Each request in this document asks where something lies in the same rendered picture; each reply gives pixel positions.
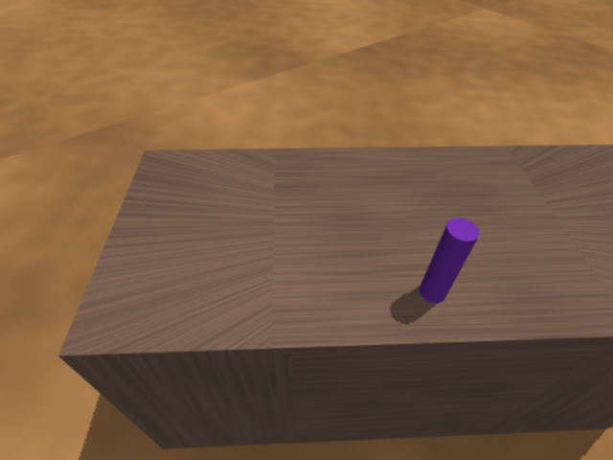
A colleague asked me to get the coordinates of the can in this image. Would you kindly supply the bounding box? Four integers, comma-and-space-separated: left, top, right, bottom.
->
420, 218, 480, 304

